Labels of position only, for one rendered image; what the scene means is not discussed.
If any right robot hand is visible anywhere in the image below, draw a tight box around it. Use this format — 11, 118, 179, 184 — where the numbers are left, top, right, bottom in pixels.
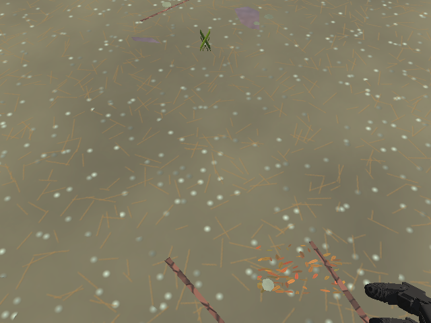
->
364, 282, 431, 323

